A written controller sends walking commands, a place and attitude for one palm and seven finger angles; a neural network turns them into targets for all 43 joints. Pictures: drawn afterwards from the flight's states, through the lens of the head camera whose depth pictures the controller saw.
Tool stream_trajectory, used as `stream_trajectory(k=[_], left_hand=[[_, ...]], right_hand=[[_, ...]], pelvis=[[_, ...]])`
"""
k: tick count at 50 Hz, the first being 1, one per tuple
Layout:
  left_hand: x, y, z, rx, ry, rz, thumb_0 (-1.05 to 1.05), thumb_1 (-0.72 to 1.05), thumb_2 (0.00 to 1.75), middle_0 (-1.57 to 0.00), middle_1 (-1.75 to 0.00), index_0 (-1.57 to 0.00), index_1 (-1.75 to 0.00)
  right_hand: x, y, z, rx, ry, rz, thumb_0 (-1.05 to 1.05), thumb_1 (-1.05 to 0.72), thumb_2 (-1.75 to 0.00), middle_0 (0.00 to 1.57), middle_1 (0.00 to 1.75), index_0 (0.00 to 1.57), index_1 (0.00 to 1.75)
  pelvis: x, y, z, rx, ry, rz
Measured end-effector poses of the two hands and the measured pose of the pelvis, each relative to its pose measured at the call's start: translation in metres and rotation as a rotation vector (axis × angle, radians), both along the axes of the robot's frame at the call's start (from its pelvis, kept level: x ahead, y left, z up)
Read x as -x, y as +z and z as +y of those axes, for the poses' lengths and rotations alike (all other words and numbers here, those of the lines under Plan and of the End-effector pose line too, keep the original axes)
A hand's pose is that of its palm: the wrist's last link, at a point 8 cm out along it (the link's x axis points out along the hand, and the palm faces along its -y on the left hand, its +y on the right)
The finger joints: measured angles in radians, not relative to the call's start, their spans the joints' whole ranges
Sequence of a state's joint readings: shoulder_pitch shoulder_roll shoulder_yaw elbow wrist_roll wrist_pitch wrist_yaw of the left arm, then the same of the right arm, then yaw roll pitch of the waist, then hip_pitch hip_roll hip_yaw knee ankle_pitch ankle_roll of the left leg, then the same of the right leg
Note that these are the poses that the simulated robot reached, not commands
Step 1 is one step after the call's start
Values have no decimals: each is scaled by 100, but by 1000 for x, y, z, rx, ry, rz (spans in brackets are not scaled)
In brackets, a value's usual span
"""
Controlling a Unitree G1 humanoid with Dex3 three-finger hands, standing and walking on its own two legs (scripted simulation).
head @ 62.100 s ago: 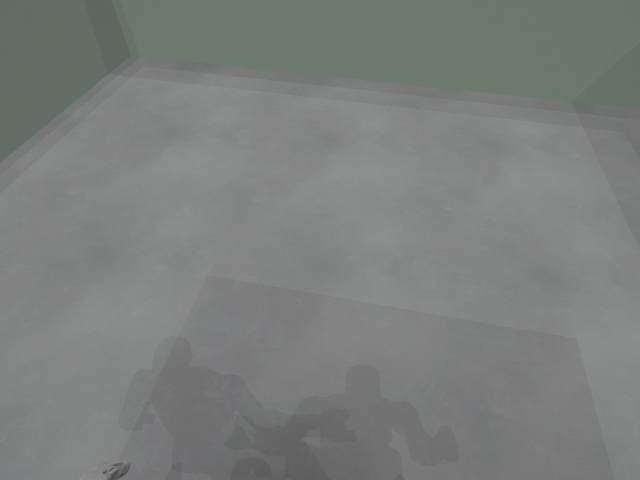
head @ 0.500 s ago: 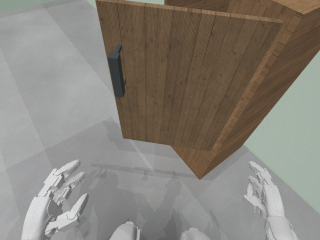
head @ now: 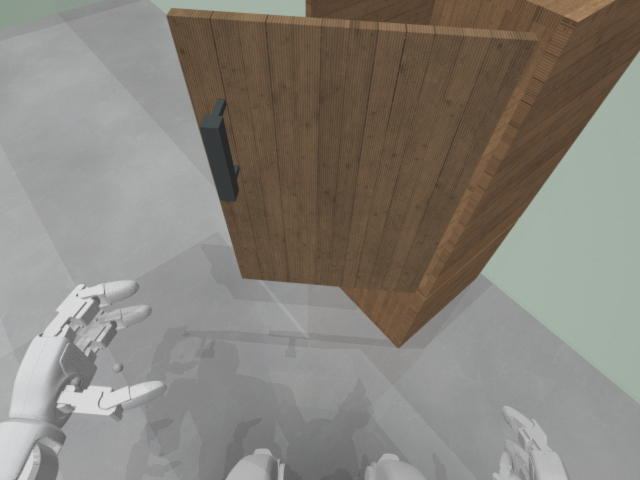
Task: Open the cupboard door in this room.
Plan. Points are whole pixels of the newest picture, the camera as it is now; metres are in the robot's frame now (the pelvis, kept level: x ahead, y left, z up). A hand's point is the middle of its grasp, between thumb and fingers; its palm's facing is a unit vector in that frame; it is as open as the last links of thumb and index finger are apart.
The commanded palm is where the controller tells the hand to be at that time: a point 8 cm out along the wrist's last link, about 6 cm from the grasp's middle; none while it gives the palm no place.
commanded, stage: raise the hand with hooked fingers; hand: left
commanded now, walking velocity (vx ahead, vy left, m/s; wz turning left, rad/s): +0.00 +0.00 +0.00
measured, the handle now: (224, 151) +0.53 +0.17 +0.09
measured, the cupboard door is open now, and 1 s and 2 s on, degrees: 45 45 45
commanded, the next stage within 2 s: move the hooked fingers beside the handle in 1.14 s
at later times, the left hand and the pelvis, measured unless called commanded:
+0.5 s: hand (68, 308) +0.28 +0.28 +0.09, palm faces +0.01 -1.00 -0.04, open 13.9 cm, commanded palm +0.25 +0.33 +0.10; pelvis +0.01 +0.02 +0.02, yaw +0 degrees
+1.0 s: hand (71, 281) +0.30 +0.29 +0.10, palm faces +0.00 -1.00 -0.03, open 13.9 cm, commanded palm +0.27 +0.33 +0.11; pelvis +0.01 +0.01 +0.03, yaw -1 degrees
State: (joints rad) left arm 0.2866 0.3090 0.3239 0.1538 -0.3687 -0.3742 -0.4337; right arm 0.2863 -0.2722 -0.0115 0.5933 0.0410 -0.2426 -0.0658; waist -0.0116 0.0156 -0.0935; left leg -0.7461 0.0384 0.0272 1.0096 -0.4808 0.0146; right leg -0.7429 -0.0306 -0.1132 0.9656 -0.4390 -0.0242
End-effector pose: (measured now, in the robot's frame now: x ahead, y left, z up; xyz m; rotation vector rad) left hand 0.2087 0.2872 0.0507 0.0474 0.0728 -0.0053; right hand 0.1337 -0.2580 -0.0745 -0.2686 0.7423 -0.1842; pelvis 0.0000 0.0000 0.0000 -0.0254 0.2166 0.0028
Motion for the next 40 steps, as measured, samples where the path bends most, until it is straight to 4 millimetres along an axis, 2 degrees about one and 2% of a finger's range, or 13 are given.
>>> stream_trajectory(k=[5, 10, 16, 22, 27, 34, 40], left_hand=[[-7, 6, 7, 2, -9, -23, 0, -13, 46, -28, -96, -28, -97], [-17, 16, 17, 2, 0, -43, -1, -25, 41, -28, -104, -29, -105], [-27, 28, 31, -2, 6, -39, -1, -39, 35, -29, -112, -30, -113], [-38, 35, 45, 7, 21, -34, -1, -46, 32, -30, -117, -30, -118], [-49, 46, 53, 0, 11, -44, -1, -49, 31, -30, -119, -30, -120], [-67, 54, 65, 14, 15, -44, -1, -50, 31, -30, -119, -30, -120], [-74, 57, 60, 15, -10, -40, -1, -50, 31, -30, -119, -30, -120]], right_hand=[[-9, 15, -1, 32, 11, -40, 1, -91, -89, 20, 30, 20, 30], [-23, 25, 13, 22, 42, -84, 1, -91, -89, 20, 30, 20, 30], [-36, 30, 34, -17, 83, -112, 1, -91, -89, 20, 30, 20, 30], [-39, 28, 46, -34, 104, -96, 1, -91, -89, 21, 30, 21, 30], [-34, 28, 46, -27, 95, -71, 1, -91, -89, 21, 30, 21, 31], [-22, 29, 34, 0, 62, -30, 1, -91, -89, 21, 30, 21, 31], [-12, 32, 24, 10, 32, -13, 1, -91, -89, 21, 30, 21, 30]], pelvis=[[-1, 5, 5, 4, 0, -16], [-3, 9, 9, 8, 3, -31], [-5, 14, 14, 11, 4, -45], [-7, 18, 17, 12, 7, -54], [-8, 21, 19, 12, 6, -60], [-9, 25, 19, 9, 2, -63], [-11, 28, 19, 5, -7, -59]])
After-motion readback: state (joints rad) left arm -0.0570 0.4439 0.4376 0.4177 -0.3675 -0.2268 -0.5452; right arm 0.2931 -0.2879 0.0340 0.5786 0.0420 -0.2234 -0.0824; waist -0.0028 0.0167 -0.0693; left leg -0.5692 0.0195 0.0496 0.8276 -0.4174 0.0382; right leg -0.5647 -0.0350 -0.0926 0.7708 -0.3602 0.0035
